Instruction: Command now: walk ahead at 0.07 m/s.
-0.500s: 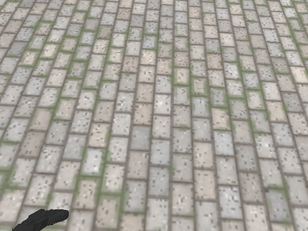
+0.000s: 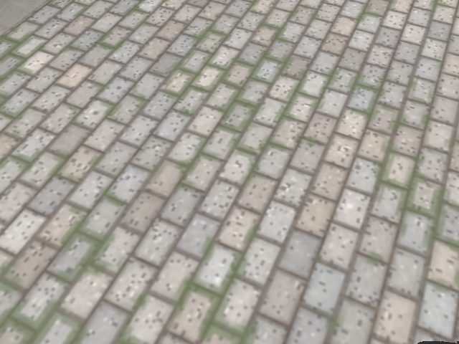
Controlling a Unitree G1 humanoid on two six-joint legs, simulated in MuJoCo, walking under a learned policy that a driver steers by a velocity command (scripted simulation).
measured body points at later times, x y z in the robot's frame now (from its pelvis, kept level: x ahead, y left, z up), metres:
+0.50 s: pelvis +0.02 -0.03 -0.01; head +0.04 -0.07 +0.43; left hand +0.19 +0.23 -0.10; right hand +0.11 -0.35 -0.13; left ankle +0.04 +0.13 -0.67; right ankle +0.00 -0.10 -0.74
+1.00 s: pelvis +0.05 -0.02 +0.00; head +0.07 -0.05 +0.45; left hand +0.31 +0.16 -0.09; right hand +0.04 -0.35 -0.10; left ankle +0.13 +0.09 -0.73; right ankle +0.00 -0.10 -0.74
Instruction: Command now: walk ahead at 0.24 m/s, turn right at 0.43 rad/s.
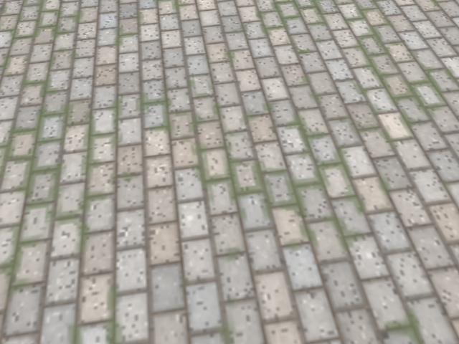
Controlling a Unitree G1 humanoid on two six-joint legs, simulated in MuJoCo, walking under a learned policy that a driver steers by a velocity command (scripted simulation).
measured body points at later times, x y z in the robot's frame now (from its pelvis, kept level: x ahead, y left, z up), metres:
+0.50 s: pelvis +0.18 -0.04 -0.01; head +0.22 -0.05 +0.44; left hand +0.42 +0.19 -0.08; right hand +0.14 -0.32 -0.14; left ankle +0.02 +0.13 -0.70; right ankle +0.25 -0.15 -0.74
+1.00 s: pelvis +0.45 +0.01 -0.03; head +0.49 +0.04 +0.42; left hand +0.40 +0.30 -0.16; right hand +0.72 -0.17 -0.11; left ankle +0.54 +0.11 -0.74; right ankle +0.27 -0.16 -0.68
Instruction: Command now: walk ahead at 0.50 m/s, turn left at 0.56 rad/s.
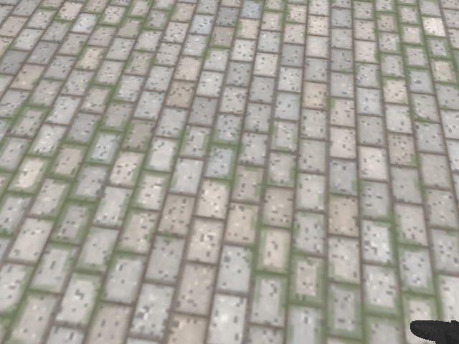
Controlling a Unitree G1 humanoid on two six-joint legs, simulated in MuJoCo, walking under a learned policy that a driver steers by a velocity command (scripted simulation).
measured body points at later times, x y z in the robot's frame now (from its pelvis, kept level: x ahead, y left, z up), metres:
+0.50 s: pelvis +0.30 -0.02 +0.01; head +0.32 -0.01 +0.46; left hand +0.44 +0.27 -0.06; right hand +0.43 -0.29 -0.10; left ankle +0.13 +0.06 -0.67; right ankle +0.41 -0.11 -0.71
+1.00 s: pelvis +0.54 +0.10 +0.02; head +0.57 +0.12 +0.47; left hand +0.46 +0.37 -0.12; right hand +0.82 -0.07 -0.04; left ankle +0.58 +0.22 -0.71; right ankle +0.45 -0.09 -0.65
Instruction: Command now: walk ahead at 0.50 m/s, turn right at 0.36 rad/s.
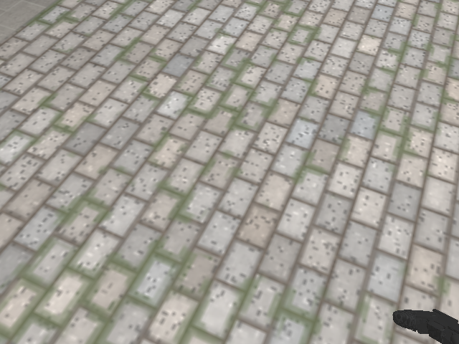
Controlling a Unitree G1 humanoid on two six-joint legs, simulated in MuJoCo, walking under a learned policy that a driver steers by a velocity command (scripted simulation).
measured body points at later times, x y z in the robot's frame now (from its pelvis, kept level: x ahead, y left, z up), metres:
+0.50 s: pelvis +0.26 -0.06 -0.01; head +0.30 -0.08 +0.43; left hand +0.52 +0.13 -0.09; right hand +0.23 -0.36 -0.14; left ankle +0.11 +0.12 -0.65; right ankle +0.33 -0.16 -0.73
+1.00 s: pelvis +0.54 -0.11 +0.00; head +0.56 -0.12 +0.45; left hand +0.75 +0.09 -0.12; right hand +0.56 -0.44 -0.08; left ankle +0.66 -0.06 -0.73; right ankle +0.36 -0.16 -0.66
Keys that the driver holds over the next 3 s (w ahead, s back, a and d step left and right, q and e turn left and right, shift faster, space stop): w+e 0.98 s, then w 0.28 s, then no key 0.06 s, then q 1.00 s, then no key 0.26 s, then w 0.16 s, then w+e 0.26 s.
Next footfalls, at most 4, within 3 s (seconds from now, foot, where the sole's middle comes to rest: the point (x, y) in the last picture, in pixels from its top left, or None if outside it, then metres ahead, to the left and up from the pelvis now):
0.44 right None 0.36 -0.17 -0.77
0.90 left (273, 268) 0.69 -0.08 -0.77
1.40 right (390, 262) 0.75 -0.45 -0.77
1.86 left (318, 225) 0.87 -0.23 -0.77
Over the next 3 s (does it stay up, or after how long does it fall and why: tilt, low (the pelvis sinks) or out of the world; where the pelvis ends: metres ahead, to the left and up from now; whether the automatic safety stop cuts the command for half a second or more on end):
stays up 0.86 -0.33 0.01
